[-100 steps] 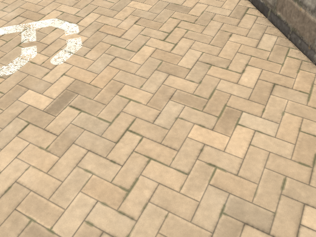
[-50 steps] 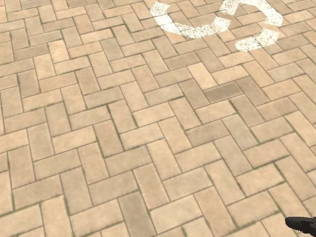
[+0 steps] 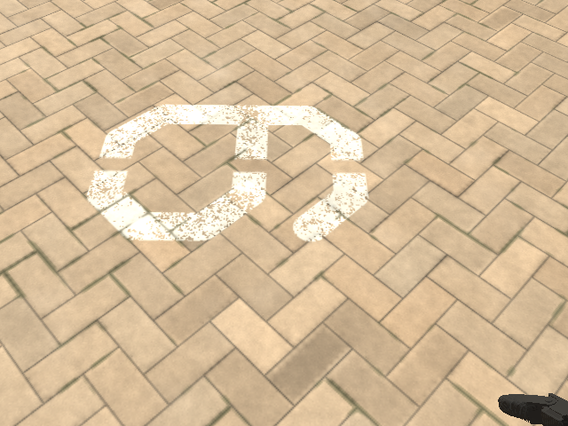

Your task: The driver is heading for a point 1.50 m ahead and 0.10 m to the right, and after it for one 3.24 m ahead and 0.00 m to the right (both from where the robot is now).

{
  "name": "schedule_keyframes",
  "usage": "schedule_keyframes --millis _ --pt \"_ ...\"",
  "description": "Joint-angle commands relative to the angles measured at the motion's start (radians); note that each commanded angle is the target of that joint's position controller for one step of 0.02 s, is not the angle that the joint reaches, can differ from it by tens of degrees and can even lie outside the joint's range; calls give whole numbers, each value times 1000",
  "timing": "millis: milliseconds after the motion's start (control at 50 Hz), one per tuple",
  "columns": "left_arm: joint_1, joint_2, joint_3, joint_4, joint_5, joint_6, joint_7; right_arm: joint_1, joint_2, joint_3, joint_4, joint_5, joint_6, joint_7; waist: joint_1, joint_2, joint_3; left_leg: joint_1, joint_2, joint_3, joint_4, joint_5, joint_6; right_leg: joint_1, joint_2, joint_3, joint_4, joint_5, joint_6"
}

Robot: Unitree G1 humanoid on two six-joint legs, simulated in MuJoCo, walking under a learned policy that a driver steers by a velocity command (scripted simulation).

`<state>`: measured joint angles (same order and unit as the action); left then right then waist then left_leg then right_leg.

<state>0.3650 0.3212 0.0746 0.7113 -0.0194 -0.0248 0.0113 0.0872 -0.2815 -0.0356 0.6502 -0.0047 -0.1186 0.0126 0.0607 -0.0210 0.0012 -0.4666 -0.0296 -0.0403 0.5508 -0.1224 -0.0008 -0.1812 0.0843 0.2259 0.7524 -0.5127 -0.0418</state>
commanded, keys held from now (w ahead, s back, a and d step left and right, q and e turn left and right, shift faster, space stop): w+e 0.40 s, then w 0.60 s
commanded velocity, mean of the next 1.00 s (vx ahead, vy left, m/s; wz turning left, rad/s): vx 0.50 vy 0.00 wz -0.36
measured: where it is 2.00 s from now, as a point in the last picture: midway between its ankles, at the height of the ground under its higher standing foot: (403, 244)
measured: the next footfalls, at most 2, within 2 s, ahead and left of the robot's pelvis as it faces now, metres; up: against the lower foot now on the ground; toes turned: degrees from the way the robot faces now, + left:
right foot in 0.48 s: +0.38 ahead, -0.18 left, +0.00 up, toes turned -19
left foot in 1.02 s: +0.75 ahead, -0.08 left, +0.00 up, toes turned -19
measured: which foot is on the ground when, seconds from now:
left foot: down 0.00-0.50, up 0.52-1.00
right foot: up 0.00-0.46, down 0.48-1.00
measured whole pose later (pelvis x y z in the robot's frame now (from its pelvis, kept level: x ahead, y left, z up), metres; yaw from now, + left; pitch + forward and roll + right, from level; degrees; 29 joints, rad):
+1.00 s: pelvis +0.53 -0.12 +0.01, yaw -21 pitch +2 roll -2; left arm 0.39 0.30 0.06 0.81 -0.02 -0.05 0.00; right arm 0.06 -0.26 -0.03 0.73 0.01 -0.09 0.05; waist 0.07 0.03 0.01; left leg -0.53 0.04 0.00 0.50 -0.01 0.03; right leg 0.06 0.05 0.02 0.30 -0.40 -0.03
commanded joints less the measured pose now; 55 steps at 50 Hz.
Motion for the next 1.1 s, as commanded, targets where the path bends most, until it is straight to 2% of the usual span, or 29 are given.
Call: schedule_keyframes --millis 20,40,60,80,120,220,300,380,440,480,500,520,540,560,580,600,620,660,720,800,880,940,980,1000,1020,1040,1060,1080,1100 --pt "72 102 3 -94 -27 -26 2 276 -198 -75 -7 3 5 0 -122 250 -193 693 441 -774 -277 -536 225 -627 -62 -37 558 -28 25" --pt "-32 137 15 -106 -17 -19 0 241 -150 -61 -11 5 11 -6 -142 162 -93 595 395 -580 -269 -453 182 -639 -91 -67 574 65 31" --pt "-74 121 15 -112 -6 -15 1 201 -132 -53 -13 -5 14 -6 -127 95 -48 495 349 -448 -275 -289 164 -598 -123 -84 549 132 36" --pt "-102 110 18 -124 1 -14 -2 176 -109 -47 -4 -8 17 -8 -114 100 -10 434 312 -354 -290 -173 163 -582 -148 -82 500 175 39" --pt "-93 76 16 -127 -10 -6 -13 165 -92 -43 12 -8 12 -13 -91 146 4 372 274 -225 -331 -63 157 -524 -177 -106 453 212 43" --pt "-169 26 0 -156 -1 4 -21 184 -140 -62 63 -4 8 -16 -95 97 26 399 297 -63 -382 131 193 -586 -195 -127 284 324 67" --pt "-274 6 -11 -174 -3 -9 -45 188 -165 -66 92 3 21 -21 -130 87 51 419 272 79 -386 189 161 -530 -182 -188 55 507 53" --pt "-366 7 -12 -211 -8 -12 -69 232 -198 -75 128 21 38 -21 -148 85 84 498 300 146 -362 261 136 -492 -161 -247 -80 484 12" --pt "-314 47 11 -217 2 -7 -72 241 -237 -87 141 38 54 -25 -86 117 24 546 311 193 -197 696 115 -327 -78 -310 -125 339 -53" --pt "-35 128 61 -143 1 1 -52 238 -220 -75 143 37 60 -30 73 83 -123 399 262 239 157 741 72 97 -18 -305 -218 419 -119" --pt "88 217 81 -114 2 9 -30 271 -128 -43 112 -3 50 -26 81 -103 -230 65 183 247 503 173 26 444 -237 26 -210 428 -201" --pt "53 254 74 -135 -3 -4 -33 329 -78 -15 89 1 24 -13 6 -240 -396 -185 14 75 791 -462 -10 601 -452 559 -382 266 -369" --pt "43 167 49 -134 4 -16 -42 225 -179 -43 83 39 5 -1 64 -100 -349 -277 67 -47 839 -413 -1 551 -436 492 -436 213 -321" --pt "4 142 39 -124 9 -25 -43 150 -175 -40 55 59 -5 3 50 -88 -199 -309 102 -25 803 -343 15 410 -398 334 -443 264 -282" --pt "-59 118 30 -117 9 -32 -44 131 -156 -36 59 43 -7 -5 4 -9 -112 -278 147 -18 717 -265 17 260 -352 220 -454 359 -247" --pt "-108 82 18 -119 15 -39 -44 138 -159 -42 69 22 0 -11 -31 -21 -74 -220 174 -22 650 -218 13 156 -317 142 -472 463 -230" --pt "-133 69 12 -123 24 -44 -43 172 -154 -43 82 19 12 -8 -62 -42 -63 -160 186 -28 627 -182 7 86 -297 103 -502 510 -227" --pt "-139 71 13 -107 21 -58 -40 205 -124 -39 100 12 33 -9 -84 -35 -56 -123 188 -16 575 -145 -15 25 -287 48 -550 573 -240" --pt "-109 91 17 -70 20 -67 -28 121 -98 -32 77 2 46 -14 -68 -18 1 -191 187 -12 431 -11 -49 6 -270 -31 -593 616 -234" --pt "-63 104 17 -30 15 -59 -15 -3 -65 -19 51 7 32 1 -19 -27 35 -169 151 10 163 223 -47 23 -230 -115 -601 563 -182" --pt "10 123 23 23 5 -50 -13 -110 -65 -13 17 18 22 22 24 -29 74 -172 118 17 25 250 -23 108 -275 -99 -579 510 -177" --pt "30 134 29 53 0 -36 -6 -127 -82 -18 -3 16 15 38 11 -42 73 -185 103 12 -36 145 20 220 -325 -75 -514 594 -158" --pt "16 147 33 61 1 -27 -1 -64 -106 -28 10 15 12 40 -30 -66 33 -81 68 42 -52 63 52 254 -324 -80 -435 784 -134" --pt "-4 147 32 60 3 -21 1 35 -131 -43 37 13 11 35 -89 -65 -31 66 33 77 -75 65 78 243 -290 -111 -316 948 -113" --pt "-2 119 18 55 11 -18 4 188 -180 -65 77 8 12 26 -156 -42 -148 316 63 53 -49 109 117 149 -235 -154 -115 940 -81" --pt "104 31 -12 28 23 -30 -1 318 -278 -87 91 -12 13 19 -148 136 -330 738 317 -307 -18 71 256 -205 -120 -197 262 594 -14" --pt "127 3 -24 44 13 -47 -6 376 -238 -81 119 10 20 23 -159 312 -426 885 427 -680 -193 -135 350 -440 3 -140 498 -47 23" --pt "33 106 0 22 -7 -63 -13 329 -180 -58 112 26 23 24 -176 212 -297 807 391 -635 -245 -286 300 -555 -65 -85 576 -35 12" --pt "-63 114 1 -10 -17 -74 -16 257 -155 -50 98 21 29 19 -162 152 -170 670 351 -511 -264 -279 266 -588 -115 -123 557 47 3"
Velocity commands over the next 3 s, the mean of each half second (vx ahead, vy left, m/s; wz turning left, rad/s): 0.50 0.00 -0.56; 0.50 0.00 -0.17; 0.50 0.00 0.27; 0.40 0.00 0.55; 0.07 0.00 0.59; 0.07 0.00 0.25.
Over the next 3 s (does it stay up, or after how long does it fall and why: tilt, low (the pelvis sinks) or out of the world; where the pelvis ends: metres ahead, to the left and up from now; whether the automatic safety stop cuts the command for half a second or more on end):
stays up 1.12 -0.22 0.02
